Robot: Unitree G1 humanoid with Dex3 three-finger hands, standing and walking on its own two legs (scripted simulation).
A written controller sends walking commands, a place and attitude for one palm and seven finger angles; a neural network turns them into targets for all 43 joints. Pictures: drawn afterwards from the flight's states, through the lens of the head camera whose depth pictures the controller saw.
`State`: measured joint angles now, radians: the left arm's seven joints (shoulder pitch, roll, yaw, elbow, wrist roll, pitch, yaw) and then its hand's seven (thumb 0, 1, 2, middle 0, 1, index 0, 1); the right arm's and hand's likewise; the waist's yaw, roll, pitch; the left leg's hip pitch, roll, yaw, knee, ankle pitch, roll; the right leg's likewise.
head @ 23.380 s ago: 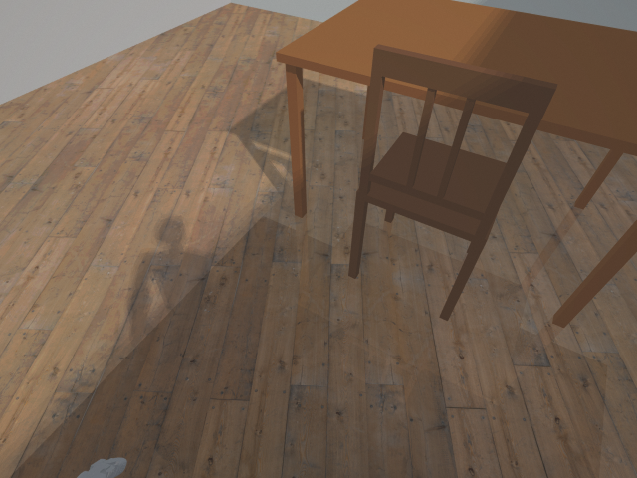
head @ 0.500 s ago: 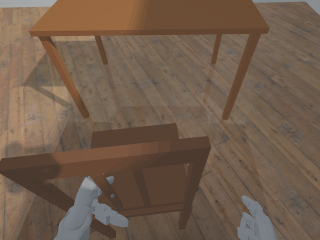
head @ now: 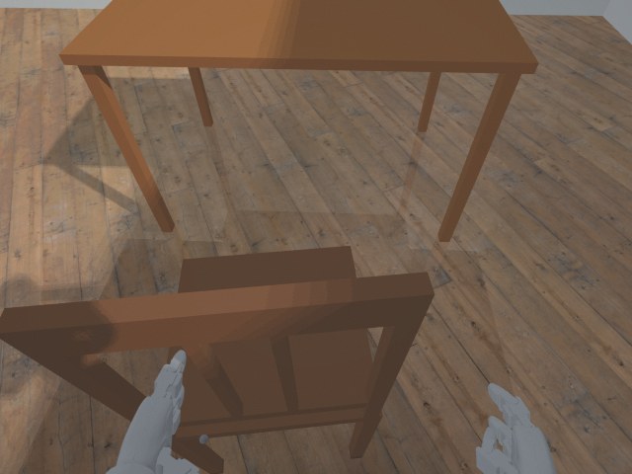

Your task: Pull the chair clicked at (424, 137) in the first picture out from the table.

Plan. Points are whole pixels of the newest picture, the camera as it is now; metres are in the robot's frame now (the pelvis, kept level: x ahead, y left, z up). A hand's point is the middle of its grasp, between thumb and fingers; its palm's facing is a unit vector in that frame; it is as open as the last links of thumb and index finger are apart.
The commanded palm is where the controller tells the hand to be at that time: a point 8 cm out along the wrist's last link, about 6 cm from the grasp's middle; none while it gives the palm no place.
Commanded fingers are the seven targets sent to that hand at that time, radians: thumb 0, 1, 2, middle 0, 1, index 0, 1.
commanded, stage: draw the fingers out of the gap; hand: left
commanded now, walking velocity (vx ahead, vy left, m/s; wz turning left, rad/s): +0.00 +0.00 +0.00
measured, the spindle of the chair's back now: (218, 380) +0.25 +0.14 -0.05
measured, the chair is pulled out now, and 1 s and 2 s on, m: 0.61 0.61 0.61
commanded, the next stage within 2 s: draw the hand back to the body in 0.48 s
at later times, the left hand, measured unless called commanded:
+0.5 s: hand out of the picture +0.11 +0.14 -0.02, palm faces -0.04 -0.99 -0.13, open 17.5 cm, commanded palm +0.07 +0.19 +0.00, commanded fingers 0.00 -0.55 0.20 0.00 0.00 0.00 0.00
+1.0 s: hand out of the picture +0.13 +0.17 +0.06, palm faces -0.02 -1.00 -0.08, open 17.5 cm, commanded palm +0.08 +0.23 +0.08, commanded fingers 0.00 -0.51 0.22 -0.00 -0.01 -0.00 -0.01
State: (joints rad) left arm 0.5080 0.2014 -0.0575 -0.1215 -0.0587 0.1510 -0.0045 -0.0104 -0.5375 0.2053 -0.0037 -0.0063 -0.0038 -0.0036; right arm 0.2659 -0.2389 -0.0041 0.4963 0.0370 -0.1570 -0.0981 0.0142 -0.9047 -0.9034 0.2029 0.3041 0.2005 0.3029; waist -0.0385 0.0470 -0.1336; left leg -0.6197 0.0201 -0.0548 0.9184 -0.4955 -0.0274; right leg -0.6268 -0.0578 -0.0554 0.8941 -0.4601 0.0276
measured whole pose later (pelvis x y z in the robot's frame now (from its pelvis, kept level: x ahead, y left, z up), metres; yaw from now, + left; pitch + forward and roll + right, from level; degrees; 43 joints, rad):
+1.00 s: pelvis -0.02 +0.01 -0.03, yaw +0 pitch +11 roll -2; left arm 0.79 0.24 0.06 -0.45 -0.22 -0.25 -0.17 -0.01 -0.54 0.20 0.00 0.00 0.00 0.00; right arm 0.20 -0.16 -0.03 0.49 0.08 -0.14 -0.08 0.02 -0.90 -0.90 0.20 0.30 0.20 0.30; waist 0.02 0.05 -0.16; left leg -0.76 0.03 -0.07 1.12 -0.56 -0.02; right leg -0.75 -0.05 -0.06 1.07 -0.51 0.03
